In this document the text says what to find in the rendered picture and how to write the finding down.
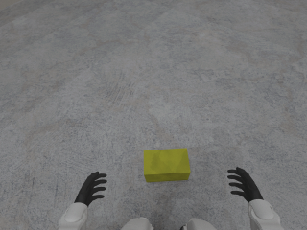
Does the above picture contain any left robot forearm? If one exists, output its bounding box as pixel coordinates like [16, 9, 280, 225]
[58, 202, 88, 230]

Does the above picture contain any right robot forearm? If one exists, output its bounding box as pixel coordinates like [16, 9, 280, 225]
[248, 199, 284, 230]

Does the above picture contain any right robot hand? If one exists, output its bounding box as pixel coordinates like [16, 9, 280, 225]
[227, 167, 264, 204]

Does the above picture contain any left robot hand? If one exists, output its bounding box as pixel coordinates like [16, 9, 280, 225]
[74, 172, 107, 207]

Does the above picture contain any robot thigh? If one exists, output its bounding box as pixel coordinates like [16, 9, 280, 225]
[121, 218, 154, 230]
[182, 219, 216, 230]

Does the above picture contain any robot left thigh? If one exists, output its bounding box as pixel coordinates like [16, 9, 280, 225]
[121, 218, 154, 230]

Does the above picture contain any robot right thigh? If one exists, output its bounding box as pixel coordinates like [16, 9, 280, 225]
[182, 219, 216, 230]

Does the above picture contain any carton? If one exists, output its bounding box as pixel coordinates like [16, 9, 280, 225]
[143, 148, 191, 183]

